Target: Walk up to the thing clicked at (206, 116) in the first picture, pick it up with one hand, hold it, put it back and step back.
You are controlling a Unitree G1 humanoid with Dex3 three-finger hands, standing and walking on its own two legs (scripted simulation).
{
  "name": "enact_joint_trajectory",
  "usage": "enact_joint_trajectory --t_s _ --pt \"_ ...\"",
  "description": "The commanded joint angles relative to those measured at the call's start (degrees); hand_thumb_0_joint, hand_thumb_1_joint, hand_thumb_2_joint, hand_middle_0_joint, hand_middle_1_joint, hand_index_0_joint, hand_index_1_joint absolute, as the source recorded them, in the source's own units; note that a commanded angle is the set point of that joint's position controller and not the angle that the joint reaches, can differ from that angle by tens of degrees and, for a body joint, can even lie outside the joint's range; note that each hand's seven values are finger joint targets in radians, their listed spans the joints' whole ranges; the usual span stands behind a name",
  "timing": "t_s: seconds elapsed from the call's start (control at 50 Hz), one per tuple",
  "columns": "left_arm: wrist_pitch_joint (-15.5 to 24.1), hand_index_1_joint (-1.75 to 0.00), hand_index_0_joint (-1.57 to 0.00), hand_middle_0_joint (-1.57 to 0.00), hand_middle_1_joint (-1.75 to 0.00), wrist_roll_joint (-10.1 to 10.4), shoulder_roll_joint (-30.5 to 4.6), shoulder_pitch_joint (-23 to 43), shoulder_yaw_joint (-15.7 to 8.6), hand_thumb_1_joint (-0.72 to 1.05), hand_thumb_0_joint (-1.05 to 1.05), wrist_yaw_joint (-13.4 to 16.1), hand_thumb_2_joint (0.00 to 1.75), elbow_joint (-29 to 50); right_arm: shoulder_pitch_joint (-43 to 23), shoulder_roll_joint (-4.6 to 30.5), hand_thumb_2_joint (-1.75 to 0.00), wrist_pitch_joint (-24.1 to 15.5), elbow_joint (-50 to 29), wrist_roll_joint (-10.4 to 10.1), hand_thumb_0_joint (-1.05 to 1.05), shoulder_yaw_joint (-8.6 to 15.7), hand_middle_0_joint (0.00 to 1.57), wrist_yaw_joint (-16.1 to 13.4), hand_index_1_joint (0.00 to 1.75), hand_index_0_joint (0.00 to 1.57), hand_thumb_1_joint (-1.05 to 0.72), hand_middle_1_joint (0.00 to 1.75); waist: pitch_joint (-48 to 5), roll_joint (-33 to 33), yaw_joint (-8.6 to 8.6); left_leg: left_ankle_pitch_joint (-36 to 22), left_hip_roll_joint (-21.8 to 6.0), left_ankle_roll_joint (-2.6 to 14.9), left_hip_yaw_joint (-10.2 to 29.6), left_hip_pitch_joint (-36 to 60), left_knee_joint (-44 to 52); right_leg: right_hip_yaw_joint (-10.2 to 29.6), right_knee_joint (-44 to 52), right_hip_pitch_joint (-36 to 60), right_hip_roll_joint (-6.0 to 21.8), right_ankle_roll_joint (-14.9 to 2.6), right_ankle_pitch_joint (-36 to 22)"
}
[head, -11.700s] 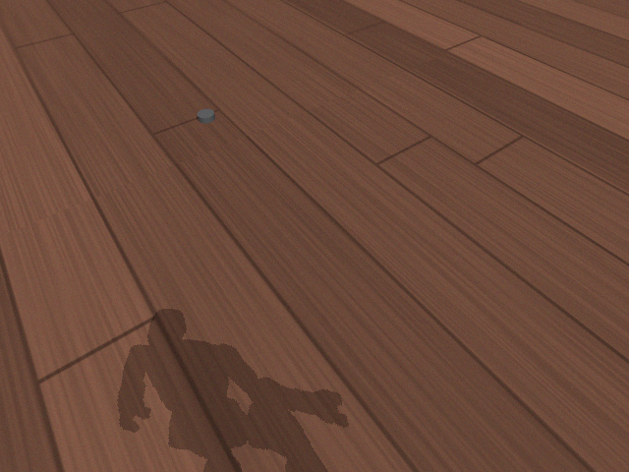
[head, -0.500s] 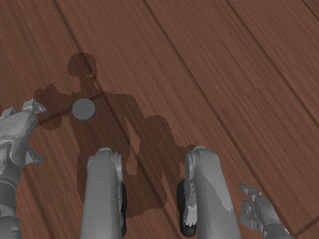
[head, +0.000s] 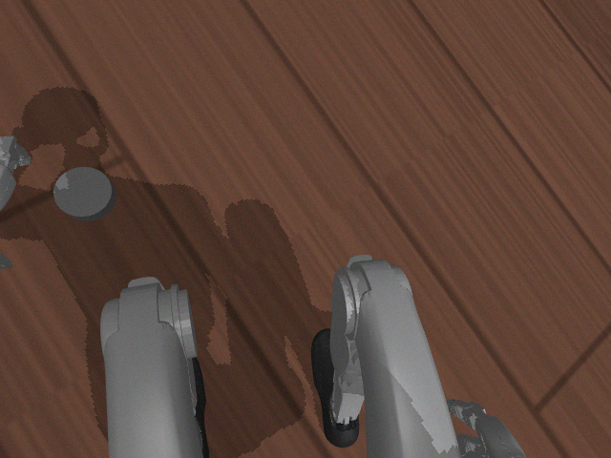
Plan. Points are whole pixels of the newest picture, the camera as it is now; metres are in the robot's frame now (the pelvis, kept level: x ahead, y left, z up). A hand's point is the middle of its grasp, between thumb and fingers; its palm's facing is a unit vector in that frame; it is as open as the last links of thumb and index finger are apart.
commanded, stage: rise first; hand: left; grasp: from above
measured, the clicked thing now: (86, 194) +0.51 +0.31 -0.33
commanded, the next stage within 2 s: none
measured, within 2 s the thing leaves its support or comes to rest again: neither
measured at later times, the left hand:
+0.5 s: hand (12, 203) +0.44 +0.35 -0.18, palm faces -0.45 -0.08 -0.89, open 14.1 cm
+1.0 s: hand (20, 199) +0.46 +0.35 -0.20, palm faces -0.44 -0.09 -0.90, open 14.2 cm
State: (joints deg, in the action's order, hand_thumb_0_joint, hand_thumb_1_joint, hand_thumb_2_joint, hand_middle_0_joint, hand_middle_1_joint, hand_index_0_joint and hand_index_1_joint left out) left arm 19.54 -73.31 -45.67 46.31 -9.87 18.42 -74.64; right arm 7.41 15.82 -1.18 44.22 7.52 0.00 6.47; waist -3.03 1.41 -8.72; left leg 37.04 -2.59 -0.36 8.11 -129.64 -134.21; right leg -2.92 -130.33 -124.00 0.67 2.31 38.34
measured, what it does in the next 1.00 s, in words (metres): stands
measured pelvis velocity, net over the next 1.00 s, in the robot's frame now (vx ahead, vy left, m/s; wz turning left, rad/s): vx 0.01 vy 0.00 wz -0.05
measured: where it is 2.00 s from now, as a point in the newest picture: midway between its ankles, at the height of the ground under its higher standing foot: (265, 420)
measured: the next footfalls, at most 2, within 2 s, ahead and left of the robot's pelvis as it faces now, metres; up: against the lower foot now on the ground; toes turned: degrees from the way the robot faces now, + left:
none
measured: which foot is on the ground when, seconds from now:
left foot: down 0.00-1.00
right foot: down 0.00-1.00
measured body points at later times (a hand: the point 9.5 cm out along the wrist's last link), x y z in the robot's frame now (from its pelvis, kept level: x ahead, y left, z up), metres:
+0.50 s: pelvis +0.01 +0.00 -0.02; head +0.26 +0.07 +0.35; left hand +0.46 +0.35 -0.13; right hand +0.09 -0.28 -0.13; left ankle +0.09 +0.13 -0.31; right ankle +0.11 -0.13 -0.31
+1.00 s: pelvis +0.01 +0.00 -0.03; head +0.26 +0.08 +0.33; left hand +0.48 +0.35 -0.15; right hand +0.07 -0.28 -0.13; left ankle +0.09 +0.13 -0.31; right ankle +0.11 -0.13 -0.31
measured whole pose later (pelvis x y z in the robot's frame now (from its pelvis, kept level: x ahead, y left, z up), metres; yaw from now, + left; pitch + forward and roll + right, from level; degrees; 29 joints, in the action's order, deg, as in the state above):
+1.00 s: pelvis +0.01 +0.00 -0.03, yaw -3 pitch +32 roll -10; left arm 19.1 -75.1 -52.5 52.6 -12.2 22.1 -82.6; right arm 5.7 16.0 -1.1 43.1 11.7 -4.9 8.4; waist 1.4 3.1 -12.6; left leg 39.7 -2.4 -0.7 11.0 -134.6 -141.7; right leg -4.5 -136.0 -128.0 -0.4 3.2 40.1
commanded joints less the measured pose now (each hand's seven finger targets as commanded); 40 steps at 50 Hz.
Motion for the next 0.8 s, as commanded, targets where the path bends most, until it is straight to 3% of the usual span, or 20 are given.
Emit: enact_joint_trajectory --t_s 0.0,0.1,0.18,0.24,0.3,0.36,0.44,0.54,0.56,0.7,0.72,0.78 --pt "0.13 -1.02 -0.06 -0.05 -1.03 -0.15 -19.13 18.08 -3.29 -0.55 0.00 3.54 1.00 6.99 9.30 13.55 -0.90 -0.17 -0.92 1.22 0.00 3.89 0.20 -0.55 0.30 0.20 -0.90 0.30 -38.74 -16.14 0.36 -6.19 1.86 1.66 -5.43 32.09 13.50 -5.51 12.71 12.51 -2.05 -3.99 -7.46" --pt "-0.86 -1.03 -0.07 -0.06 -1.04 -0.14 -18.98 18.38 -2.73 -0.54 0.00 4.20 0.99 2.12 8.66 13.53 -0.90 -0.26 -0.51 2.10 0.00 3.16 0.20 -0.38 0.30 0.20 -0.90 0.30 -35.97 -14.72 -0.44 -4.85 1.82 1.98 -5.82 28.19 12.01 -5.58 12.67 12.17 -2.26 -3.91 -6.70" --pt "-1.24 -1.03 -0.07 -0.06 -1.04 0.00 -21.07 19.67 -3.92 -0.54 0.00 4.46 0.99 3.53 9.02 13.89 -0.90 -0.21 -0.53 2.78 0.00 2.72 0.20 -0.12 0.30 0.20 -0.90 0.30 -38.47 -15.93 -0.60 -7.24 1.61 1.88 -5.50 29.28 10.70 -5.88 11.10 13.10 -2.43 -3.83 -8.90" --pt "-1.32 -1.04 -0.08 -0.06 -1.06 0.40 -19.97 19.62 -3.14 -0.54 0.00 4.15 0.98 3.39 9.13 13.84 -0.90 -0.05 -0.56 2.86 0.00 2.56 0.20 0.06 0.30 0.20 -0.91 0.30 -37.54 -16.58 -1.12 -7.97 1.57 1.83 -5.15 29.57 10.39 -6.13 10.13 12.15 -2.43 -3.83 -9.72" --pt "-1.15 -1.04 -0.07 -0.06 -1.05 0.39 -21.34 18.97 -4.39 -0.55 0.00 4.20 0.99 3.17 9.48 14.02 -0.90 0.27 -0.57 3.07 0.00 2.30 0.20 0.25 0.30 0.20 -0.90 0.30 -38.16 -16.47 -1.02 -9.83 1.47 1.79 -4.93 29.65 9.66 -6.37 9.54 12.84 -2.57 -3.81 -11.29" --pt "-1.14 -1.04 -0.06 -0.06 -1.04 0.55 -20.21 18.25 -3.81 -0.56 0.00 3.91 1.00 2.52 9.32 14.14 -0.90 0.54 -0.67 3.47 0.00 1.88 0.20 0.48 0.30 0.20 -0.90 0.30 -36.94 -16.98 -1.53 -10.60 1.32 1.69 -4.81 29.72 9.14 -6.54 8.84 12.11 -2.55 -3.69 -11.79" --pt "-0.52 -1.03 -0.06 -0.06 -1.04 0.65 -23.34 18.90 -5.45 -0.56 0.00 4.00 1.00 4.38 9.75 14.41 -0.90 1.05 -1.01 3.49 0.00 1.74 0.20 0.53 0.30 0.20 -0.90 0.30 -39.39 -16.96 -1.18 -12.11 1.35 1.82 -5.16 28.94 7.78 -6.17 9.10 14.78 -2.88 -3.58 -13.83" --pt "0.09 -1.03 -0.06 -0.06 -1.02 0.65 -22.18 19.22 -4.74 -0.57 0.00 4.25 1.01 2.10 9.52 14.54 -0.90 1.38 -1.07 4.05 0.00 1.23 0.20 0.76 0.30 0.20 -0.90 0.30 -36.45 -16.84 -2.26 -9.31 1.42 1.80 -4.75 26.96 7.66 -6.58 8.54 12.89 -3.01 -3.71 -11.36" --pt "0.20 -1.03 -0.06 -0.06 -1.04 0.41 -23.21 19.40 -4.87 -0.56 0.00 4.37 1.01 1.72 8.94 14.52 -0.90 1.38 -1.17 3.94 0.00 0.98 0.20 0.75 0.30 0.20 -0.90 0.30 -35.46 -16.88 -1.95 -7.78 1.48 1.88 -4.96 25.43 7.67 -6.42 8.97 12.85 -3.06 -3.69 -10.14" --pt "0.32 -1.02 -0.06 -0.06 -1.02 0.19 -23.88 20.28 -5.20 -0.56 0.00 5.51 1.01 1.15 9.27 15.31 -0.90 1.11 -0.88 4.23 0.00 0.51 0.20 0.69 0.30 0.20 -0.90 0.30 -35.21 -18.10 -2.44 -8.03 1.39 1.64 -4.44 27.07 7.41 -7.06 7.95 11.26 -3.01 -3.61 -10.14" --pt "0.21 -1.03 -0.06 -0.06 -1.03 -0.22 -23.31 20.15 -4.21 -0.56 0.00 5.45 1.01 0.30 9.00 15.07 -0.90 0.90 -0.95 4.34 0.00 0.36 0.20 0.75 0.30 0.20 -0.90 0.30 -34.56 -18.56 -2.76 -7.77 1.39 1.58 -4.44 26.97 7.28 -6.95 8.07 11.05 -3.04 -3.77 -10.05" --pt "0.19 -1.02 -0.06 -0.06 -1.02 -0.34 -23.60 20.97 -4.18 -0.57 0.00 5.62 1.02 0.48 9.37 15.39 -0.90 0.87 -0.94 4.32 0.00 0.33 0.20 0.92 0.30 0.20 -0.90 0.30 -34.67 -19.12 -3.42 -7.68 1.29 1.47 -3.94 27.46 7.61 -7.60 7.37 10.27 -2.99 -3.68 -9.82"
